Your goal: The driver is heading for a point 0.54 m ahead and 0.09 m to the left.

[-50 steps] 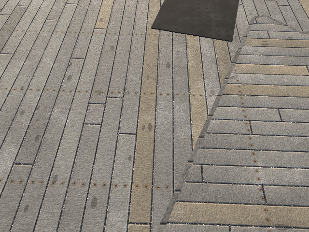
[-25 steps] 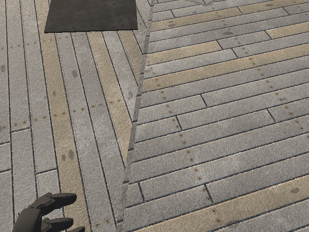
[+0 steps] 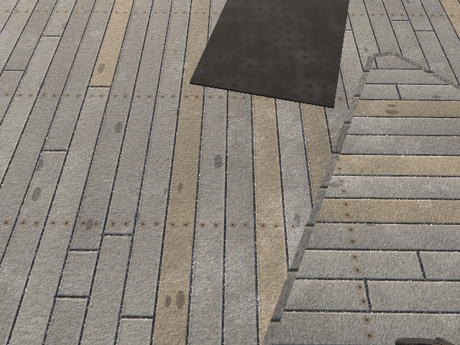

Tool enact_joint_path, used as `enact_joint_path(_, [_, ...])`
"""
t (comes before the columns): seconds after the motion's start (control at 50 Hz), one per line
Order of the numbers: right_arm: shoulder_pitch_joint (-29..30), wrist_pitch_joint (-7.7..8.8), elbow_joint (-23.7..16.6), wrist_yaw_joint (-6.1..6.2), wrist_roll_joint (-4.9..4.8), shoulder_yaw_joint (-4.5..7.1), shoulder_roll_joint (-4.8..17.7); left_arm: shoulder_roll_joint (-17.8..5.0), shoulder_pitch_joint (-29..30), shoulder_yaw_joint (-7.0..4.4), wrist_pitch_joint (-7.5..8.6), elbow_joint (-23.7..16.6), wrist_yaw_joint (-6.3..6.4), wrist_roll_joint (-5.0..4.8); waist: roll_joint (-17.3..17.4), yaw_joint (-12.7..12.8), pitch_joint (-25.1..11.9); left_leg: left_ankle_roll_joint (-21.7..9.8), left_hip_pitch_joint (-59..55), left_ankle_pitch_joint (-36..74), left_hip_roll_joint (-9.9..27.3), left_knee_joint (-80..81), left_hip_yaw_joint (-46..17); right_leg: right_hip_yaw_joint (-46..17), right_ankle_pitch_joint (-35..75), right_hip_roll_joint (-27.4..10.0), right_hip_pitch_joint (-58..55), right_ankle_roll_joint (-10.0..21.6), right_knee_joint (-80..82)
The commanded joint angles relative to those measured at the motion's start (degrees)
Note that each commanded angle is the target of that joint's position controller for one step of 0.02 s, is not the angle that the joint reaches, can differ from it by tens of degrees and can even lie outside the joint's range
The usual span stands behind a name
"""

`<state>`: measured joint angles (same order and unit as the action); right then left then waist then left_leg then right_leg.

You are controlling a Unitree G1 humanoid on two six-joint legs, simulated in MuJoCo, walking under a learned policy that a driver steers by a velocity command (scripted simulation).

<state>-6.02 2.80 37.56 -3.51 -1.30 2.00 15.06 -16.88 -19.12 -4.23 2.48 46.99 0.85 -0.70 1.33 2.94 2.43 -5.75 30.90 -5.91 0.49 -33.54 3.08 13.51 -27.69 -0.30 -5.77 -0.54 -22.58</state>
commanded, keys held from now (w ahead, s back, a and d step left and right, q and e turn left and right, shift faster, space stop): w+q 0.22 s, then q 0.38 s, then no key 0.40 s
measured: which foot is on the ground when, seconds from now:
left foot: down 0.00-0.46, up 0.48-0.86, down 0.88-1.00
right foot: down 0.00-0.02, up 0.04-0.42, down 0.44-1.00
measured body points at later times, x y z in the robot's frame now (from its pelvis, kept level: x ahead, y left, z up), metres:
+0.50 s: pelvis +0.27 -0.01 +0.01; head +0.31 +0.00 +0.45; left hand +0.41 +0.29 -0.07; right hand +0.44 -0.27 -0.10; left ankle +0.13 +0.08 -0.68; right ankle +0.42 -0.08 -0.72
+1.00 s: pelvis +0.32 +0.02 +0.02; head +0.32 +0.04 +0.47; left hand +0.30 +0.31 -0.10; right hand +0.58 -0.12 -0.07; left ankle +0.27 +0.12 -0.72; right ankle +0.42 -0.08 -0.72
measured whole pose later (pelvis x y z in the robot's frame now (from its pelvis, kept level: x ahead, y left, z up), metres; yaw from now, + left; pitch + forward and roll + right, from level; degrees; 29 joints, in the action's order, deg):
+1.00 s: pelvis +0.32 +0.02 +0.02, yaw +28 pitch -1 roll +0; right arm -10.8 -1.6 37.2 0.4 1.6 1.2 13.8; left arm -16.2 -9.7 -1.9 -0.1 46.6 -0.2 1.4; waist -2.1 1.9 1.7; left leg -0.7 13.7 -15.6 -0.8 -30.1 -1.2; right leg 2.8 -10.2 -2.3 16.2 -1.6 -27.5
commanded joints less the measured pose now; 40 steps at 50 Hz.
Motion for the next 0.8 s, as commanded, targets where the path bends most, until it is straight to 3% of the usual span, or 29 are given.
enact_joint_path(0.02, [-20.96,-0.38,-0.20,1.87,0.11,7.06,18.83,-4.97,-1.57,-0.24,1.14,-6.93,0.64,1.20,7.33,-9.90,-17.98,-12.22,-45.43,-0.76,9.77,2.02,-22.33,-2.13,33.07,-5.43,29.75,1.06,-45.08])
enact_joint_path(0.04, [-19.95,0.39,-1.75,1.62,-0.08,6.43,18.48,-2.77,-2.19,1.28,3.36,-8.09,-0.46,1.43,10.50,-7.89,-26.77,-21.02,-56.41,-8.01,19.38,11.88,-51.54,-14.66,-6.62,4.92,44.59,-0.45,-58.73])
enact_joint_path(0.06, [-19.67,0.74,-1.82,1.51,0.53,5.11,13.73,-7.97,4.84,-0.12,4.89,-9.26,-1.46,-1.00,4.91,-11.09,-22.81,-17.24,-54.80,-10.54,17.79,15.05,-45.98,-20.98,-3.32,1.16,51.12,0.92,-60.52])
enact_joint_path(0.08, [-16.68,1.03,-1.72,1.61,0.38,4.55,11.80,-7.92,7.85,0.20,5.68,-10.76,-1.72,-1.81,2.04,-9.55,-14.53,-14.56,-46.61,-8.18,15.77,15.68,-37.71,-20.06,1.56,-1.40,52.65,1.97,-56.24])
enact_joint_path(0.1, [-12.61,0.95,-2.12,1.64,0.10,3.87,10.01,-6.99,9.41,0.30,5.78,-10.52,-1.27,-0.32,-3.87,-6.79,-8.08,-11.69,-36.84,-2.03,12.66,16.70,-30.58,-18.77,5.14,-3.79,50.15,2.15,-50.07])
enact_joint_path(0.14, [-8.35,1.10,-3.81,2.05,1.02,3.31,8.73,-7.79,6.63,-0.30,4.82,-10.30,-1.10,1.12,-0.06,-2.84,-5.08,-12.23,-25.89,10.33,10.28,18.58,-25.64,-18.92,8.20,-5.71,43.03,0.30,-45.18])
enact_joint_path(0.2, [-7.55,1.30,-3.25,3.00,0.69,3.69,10.04,-5.77,6.02,0.23,3.24,-10.02,-0.84,1.65,0.27,-1.54,-3.89,-11.87,-18.37,14.56,7.81,20.52,-20.22,-16.72,12.03,-5.43,40.67,-2.83,-37.37])
enact_joint_path(0.24, [-8.47,1.05,-2.52,3.74,0.54,4.07,11.36,-4.38,10.69,0.87,2.89,-11.41,-0.56,1.88,0.95,-2.80,-2.02,-10.17,-15.16,17.45,5.49,20.01,-16.91,-15.69,18.57,-4.07,39.70,-4.25,-28.24])
enact_joint_path(0.28, [-9.57,0.19,-1.64,4.42,0.31,4.39,11.99,-3.16,14.85,1.38,3.16,-12.20,-0.62,1.95,2.57,-4.44,-2.49,-7.09,-13.31,21.10,2.39,16.88,-13.79,-14.60,26.36,-0.96,35.03,-4.51,-18.17])
enact_joint_path(0.34, [-12.70,-1.27,-0.23,5.09,-0.09,4.66,12.25,-4.10,18.29,0.97,3.45,-12.96,-1.25,0.96,4.64,-6.21,-5.08,-4.51,-16.24,17.56,2.78,13.15,-17.28,-15.32,32.15,2.67,31.14,-4.13,-10.08])
enact_joint_path(0.38, [-12.37,-1.93,-0.30,5.50,-0.15,4.58,11.36,-5.90,17.53,0.11,3.54,-12.83,-1.54,0.88,5.63,-5.17,-5.87,-3.19,-20.00,14.61,4.02,8.99,-21.83,-17.74,30.08,2.80,30.14,-2.88,-6.54])
enact_joint_path(0.42, [-9.18,-2.25,-1.56,5.86,0.00,4.49,10.41,-7.21,13.32,-0.78,3.97,-11.81,-1.56,1.21,6.69,-2.17,-6.83,-1.16,-21.71,13.98,3.88,2.94,-24.72,-18.45,30.23,1.66,26.38,-0.72,-3.28])
enact_joint_path(0.44, [-8.26,-2.20,-2.42,5.78,0.09,4.06,8.81,-8.06,10.17,-1.16,4.34,-11.25,-1.27,1.94,5.32,-0.48,-9.18,0.94,-20.64,12.28,0.87,-3.27,-23.46,-18.38,36.83,-0.54,19.74,1.05,-0.02])
enact_joint_path(0.46, [-9.51,-2.06,-3.95,5.67,1.16,2.81,5.16,-11.17,5.72,-1.63,4.34,-11.47,-0.70,3.02,-3.15,0.24,-16.53,3.62,-13.85,-5.39,-3.47,-18.11,-18.88,-27.52,54.26,-11.83,5.81,4.82,-2.99])
enact_joint_path(0.48, [-23.64,-1.92,-2.93,5.11,0.66,1.93,2.73,-12.28,5.63,-1.57,3.20,-11.41,-0.73,3.83,-18.12,-6.08,-24.20,6.66,0.17,-39.83,-9.92,-33.45,-15.79,-46.79,65.93,-27.06,-9.33,16.84,-4.53])
enact_joint_path(0.5, [-25.28,-2.50,-1.03,4.95,-0.04,3.19,10.02,-10.06,7.17,-1.71,2.07,-11.79,-0.86,1.78,-14.41,-5.36,-24.19,8.33,4.07,-33.75,-4.27,-40.69,-14.67,-51.43,46.89,-27.64,-5.58,18.16,-1.75])
enact_joint_path(0.52, [-17.75,-3.61,-1.45,5.28,-0.40,4.33,13.17,-6.10,9.28,-0.61,1.29,-13.13,-0.43,1.50,-9.29,-2.75,-16.96,9.63,6.28,-28.56,-2.32,-42.91,-12.27,-42.61,36.11,-22.63,0.22,15.31,0.10])
enact_joint_path(0.54, [-13.75,-4.81,-2.22,5.83,-0.27,4.62,13.31,-4.52,11.68,0.12,0.37,-13.11,-0.19,1.78,-6.15,-2.70,-12.82,10.23,6.26,-24.73,-0.80,-41.80,-10.52,-36.40,29.02,-19.13,6.59,13.10,1.81])
enact_joint_path(0.56, [-11.95,-5.83,-3.06,6.18,0.02,4.77,12.94,-4.19,13.79,0.45,-0.24,-13.11,0.01,1.74,-6.75,-3.15,-8.79,10.66,5.15,-22.91,0.44,-40.55,-9.84,-32.16,25.77,-16.82,12.91,12.56,3.59])
enact_joint_path(0.58, [-12.18,-6.46,-3.48,6.11,-0.07,4.46,11.15,-5.46,14.90,0.17,-0.56,-12.60,0.25,2.13,-8.79,-4.14,-6.28,10.79,1.98,-21.15,0.95,-38.42,-8.30,-27.82,24.92,-14.63,18.56,12.14,5.69])
enact_joint_path(0.62, [-12.53,-6.46,-3.71,6.19,0.23,3.72,8.02,-5.72,14.45,-0.14,-0.51,-11.51,0.49,2.53,-9.91,-3.96,-5.83,10.68,-1.22,-19.83,0.60,-33.00,-6.02,-22.62,28.48,-12.72,20.65,12.93,7.15])
enact_joint_path(0.68, [-10.56,-5.74,-4.42,5.94,1.19,2.79,6.09,-6.50,13.72,-0.48,-0.62,-9.97,0.44,1.81,-8.35,-3.31,-9.06,10.14,-4.06,-18.95,1.64,-24.38,-6.09,-21.16,36.40,-15.05,17.29,15.31,6.13])
enact_joint_path(0.8, [-8.08,-5.70,-4.41,4.63,1.19,2.30,6.41,-8.37,14.01,-0.74,-1.90,-7.67,-0.61,0.43,-8.97,-2.56,-8.36,7.66,-13.15,-13.93,0.82,-6.58,-3.66,-20.19,26.24,-15.31,17.98,14.71,5.82])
